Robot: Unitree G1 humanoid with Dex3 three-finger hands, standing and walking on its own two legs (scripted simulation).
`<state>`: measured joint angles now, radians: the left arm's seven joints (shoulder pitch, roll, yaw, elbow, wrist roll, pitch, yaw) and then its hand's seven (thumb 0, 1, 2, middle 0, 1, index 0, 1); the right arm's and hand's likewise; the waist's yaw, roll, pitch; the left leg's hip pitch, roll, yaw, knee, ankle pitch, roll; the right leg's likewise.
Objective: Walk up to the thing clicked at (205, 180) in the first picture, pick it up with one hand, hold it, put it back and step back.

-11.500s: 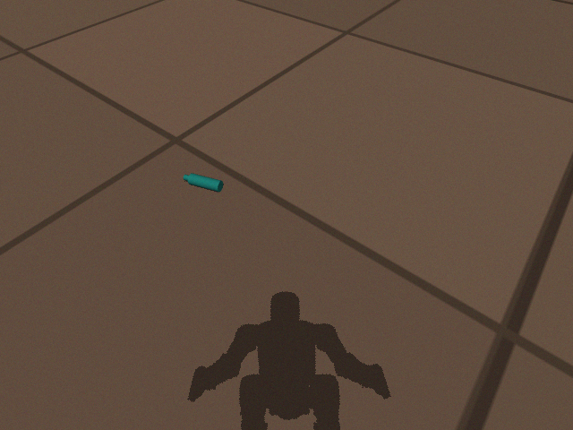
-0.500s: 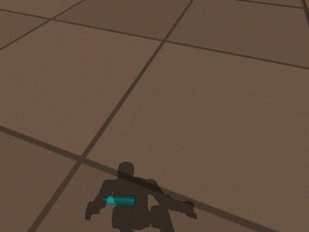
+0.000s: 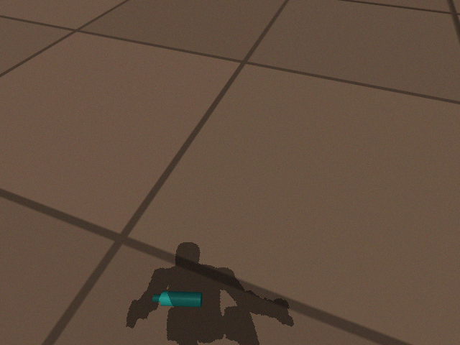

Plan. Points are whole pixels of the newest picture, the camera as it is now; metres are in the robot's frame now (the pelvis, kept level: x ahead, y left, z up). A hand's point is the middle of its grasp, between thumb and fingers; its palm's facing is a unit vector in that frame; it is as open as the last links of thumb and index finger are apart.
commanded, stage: stand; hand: left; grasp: from above
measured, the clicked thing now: (177, 298) +0.43 +0.24 -0.75
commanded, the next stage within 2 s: rise first in 0.82 s
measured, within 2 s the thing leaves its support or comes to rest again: neither
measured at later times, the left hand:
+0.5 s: hand out of the picture +0.07 +0.25 -0.16, palm faces -0.04 -0.94 -0.34, open 7.3 cm
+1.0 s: hand out of the picture +0.10 +0.25 -0.16, palm faces +0.02 -0.94 -0.34, open 7.5 cm
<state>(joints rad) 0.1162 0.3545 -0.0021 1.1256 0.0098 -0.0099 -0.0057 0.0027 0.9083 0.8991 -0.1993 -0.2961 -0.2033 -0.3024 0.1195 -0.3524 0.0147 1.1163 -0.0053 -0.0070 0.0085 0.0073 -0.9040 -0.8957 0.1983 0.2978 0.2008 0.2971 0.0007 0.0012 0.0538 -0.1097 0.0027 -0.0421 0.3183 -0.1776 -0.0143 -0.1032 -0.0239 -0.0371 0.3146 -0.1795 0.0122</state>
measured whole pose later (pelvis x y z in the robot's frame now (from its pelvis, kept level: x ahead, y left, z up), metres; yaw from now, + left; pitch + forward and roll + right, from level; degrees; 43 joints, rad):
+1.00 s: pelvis +0.00 +0.00 +0.00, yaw +0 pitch +0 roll +0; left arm 0.10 0.34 0.03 1.06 -0.02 -0.02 0.01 0.01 0.87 0.90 -0.20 -0.34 -0.20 -0.34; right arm 0.15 -0.34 0.02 0.98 0.03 -0.03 -0.02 0.01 -0.91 -0.90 0.20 0.30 0.20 0.30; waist 0.00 0.00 0.05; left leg -0.18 0.00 -0.04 0.38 -0.21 -0.01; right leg -0.18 -0.03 -0.03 0.38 -0.21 0.01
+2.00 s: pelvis -0.03 +0.01 -0.16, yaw -2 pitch +26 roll -2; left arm 0.17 0.39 0.14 0.48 0.37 0.10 0.01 -0.01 -0.57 0.97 -0.10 -1.05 -0.10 -1.06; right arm 0.13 -0.25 -0.02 0.53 0.00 -0.18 0.01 0.01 -0.94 -0.91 0.20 0.30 0.20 0.30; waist -0.03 0.00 -0.16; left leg -1.28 0.00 -0.04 1.46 -0.63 -0.01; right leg -1.26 -0.02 -0.02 1.42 -0.61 0.02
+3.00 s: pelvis -0.10 +0.02 -0.42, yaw -7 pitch +34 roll -8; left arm -0.78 0.74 0.14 1.26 1.24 -0.33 0.33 0.00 -0.52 1.03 -0.09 -0.93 -0.08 -0.95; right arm 0.12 -0.27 -0.01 0.75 -0.10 -0.03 0.12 0.01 -0.90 -0.89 0.20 0.30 0.20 0.30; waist -0.15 -0.02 -0.08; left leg -2.24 -0.03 -0.11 2.32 -0.68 0.00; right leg -2.18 -0.01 -0.05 2.23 -0.65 0.05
